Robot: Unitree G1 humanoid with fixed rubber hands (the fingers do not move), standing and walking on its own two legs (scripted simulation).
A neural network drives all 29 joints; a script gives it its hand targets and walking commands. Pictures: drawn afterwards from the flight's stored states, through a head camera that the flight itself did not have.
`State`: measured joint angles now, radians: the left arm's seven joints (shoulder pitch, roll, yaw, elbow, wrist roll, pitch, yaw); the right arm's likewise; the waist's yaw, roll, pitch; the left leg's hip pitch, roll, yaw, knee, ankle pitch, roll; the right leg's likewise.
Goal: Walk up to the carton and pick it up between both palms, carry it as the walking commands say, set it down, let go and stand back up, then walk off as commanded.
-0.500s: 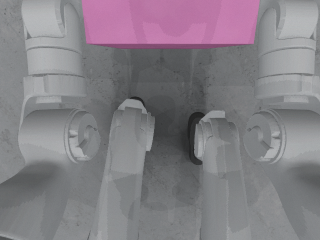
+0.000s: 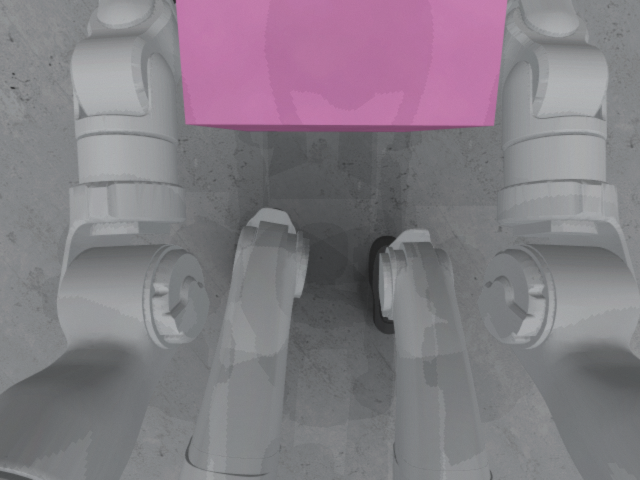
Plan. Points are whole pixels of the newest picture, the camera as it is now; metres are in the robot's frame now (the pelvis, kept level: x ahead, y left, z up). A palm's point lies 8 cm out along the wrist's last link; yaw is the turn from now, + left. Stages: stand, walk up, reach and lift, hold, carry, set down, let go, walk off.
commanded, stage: reach and lift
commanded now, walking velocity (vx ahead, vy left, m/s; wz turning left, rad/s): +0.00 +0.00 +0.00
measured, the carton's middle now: out of the picture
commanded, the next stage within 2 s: none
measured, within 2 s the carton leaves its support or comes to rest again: neither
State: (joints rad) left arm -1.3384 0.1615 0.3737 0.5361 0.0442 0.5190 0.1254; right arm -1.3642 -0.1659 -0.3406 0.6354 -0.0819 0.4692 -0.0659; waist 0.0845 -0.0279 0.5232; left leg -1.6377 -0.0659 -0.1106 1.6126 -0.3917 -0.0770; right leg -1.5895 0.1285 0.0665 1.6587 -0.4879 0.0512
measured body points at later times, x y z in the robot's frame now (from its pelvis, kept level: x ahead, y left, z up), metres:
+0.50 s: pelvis +0.00 +0.00 +0.05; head +0.32 +0.03 +0.36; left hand +0.52 +0.20 -0.04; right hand +0.55 -0.10 -0.04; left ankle +0.16 +0.14 -0.50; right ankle +0.13 -0.12 -0.50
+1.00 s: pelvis +0.01 +0.00 +0.11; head +0.30 +0.02 +0.45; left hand +0.49 +0.20 +0.03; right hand +0.52 -0.11 +0.03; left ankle +0.16 +0.14 -0.50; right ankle +0.13 -0.12 -0.50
